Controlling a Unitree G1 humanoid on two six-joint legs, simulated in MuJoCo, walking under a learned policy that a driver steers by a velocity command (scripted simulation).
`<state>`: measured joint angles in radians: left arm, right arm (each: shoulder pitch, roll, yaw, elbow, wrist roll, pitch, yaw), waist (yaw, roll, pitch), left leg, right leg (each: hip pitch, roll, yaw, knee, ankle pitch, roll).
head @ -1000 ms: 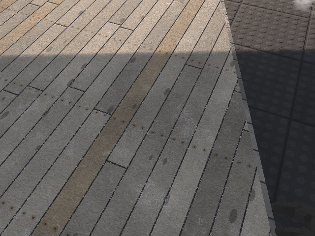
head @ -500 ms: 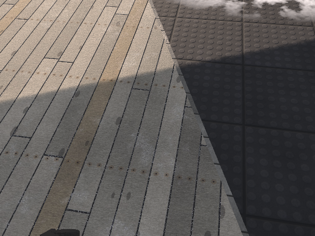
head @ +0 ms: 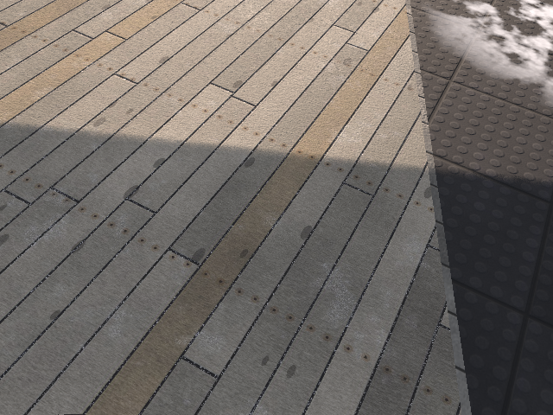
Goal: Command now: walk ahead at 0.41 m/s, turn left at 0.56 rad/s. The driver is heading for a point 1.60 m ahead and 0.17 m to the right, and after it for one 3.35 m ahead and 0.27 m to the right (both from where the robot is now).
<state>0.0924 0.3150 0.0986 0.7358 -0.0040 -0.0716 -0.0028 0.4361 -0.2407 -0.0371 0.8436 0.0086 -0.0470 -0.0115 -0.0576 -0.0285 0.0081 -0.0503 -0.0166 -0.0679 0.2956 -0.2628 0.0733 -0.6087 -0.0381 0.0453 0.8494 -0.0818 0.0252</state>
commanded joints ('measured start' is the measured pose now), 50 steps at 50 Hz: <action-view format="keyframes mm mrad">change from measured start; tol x32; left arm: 1 -167 39 5 -100 -3 -27 -10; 10 -299 46 -11 -162 -18 -63 -50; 16 323 148 27 24 -2 -56 -37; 50 45 6 -35 -100 -19 33 -33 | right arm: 1 25 -182 -45 -46 3 -12 -18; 50 -192 -188 -67 -107 -13 -61 3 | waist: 1 -8 135 50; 11 1 197 77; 15 125 -174 -445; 19 108 22 -29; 35 -16 -37 -60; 37 -12 425 -288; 50 13 83 41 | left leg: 1 72 182 -194 -123 221 93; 13 50 160 -205 244 803 38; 17 -674 -9 -145 1073 -245 -57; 35 -4 79 -16 170 156 -50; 38 291 436 -683 -29 -347 151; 50 -8 266 101 -156 340 93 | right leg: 1 -143 22 -2 -137 121 20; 11 71 67 -25 -382 82 -22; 14 730 -43 61 -328 47 -152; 15 1121 -309 559 -373 -153 -337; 20 540 -188 375 -625 -30 -283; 32 349 -125 265 -611 -81 -196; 39 -206 7 92 400 -380 -50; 50 -81 -70 8 -36 66 -16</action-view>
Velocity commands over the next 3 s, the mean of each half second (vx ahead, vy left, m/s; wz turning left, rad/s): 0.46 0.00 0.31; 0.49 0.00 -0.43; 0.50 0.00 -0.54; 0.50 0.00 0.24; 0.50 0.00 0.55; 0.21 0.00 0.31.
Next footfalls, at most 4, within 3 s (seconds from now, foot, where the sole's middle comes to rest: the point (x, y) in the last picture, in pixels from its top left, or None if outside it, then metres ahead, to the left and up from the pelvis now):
0.28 right None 0.35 -0.11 -0.79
0.72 left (174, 396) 0.55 0.17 -0.79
1.22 right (287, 303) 0.80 -0.12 -0.79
1.72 left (256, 205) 1.16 -0.05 -0.79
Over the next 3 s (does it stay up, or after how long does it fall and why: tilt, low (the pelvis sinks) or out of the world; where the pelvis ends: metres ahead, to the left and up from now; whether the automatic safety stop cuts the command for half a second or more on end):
stays up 1.54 -0.14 -0.02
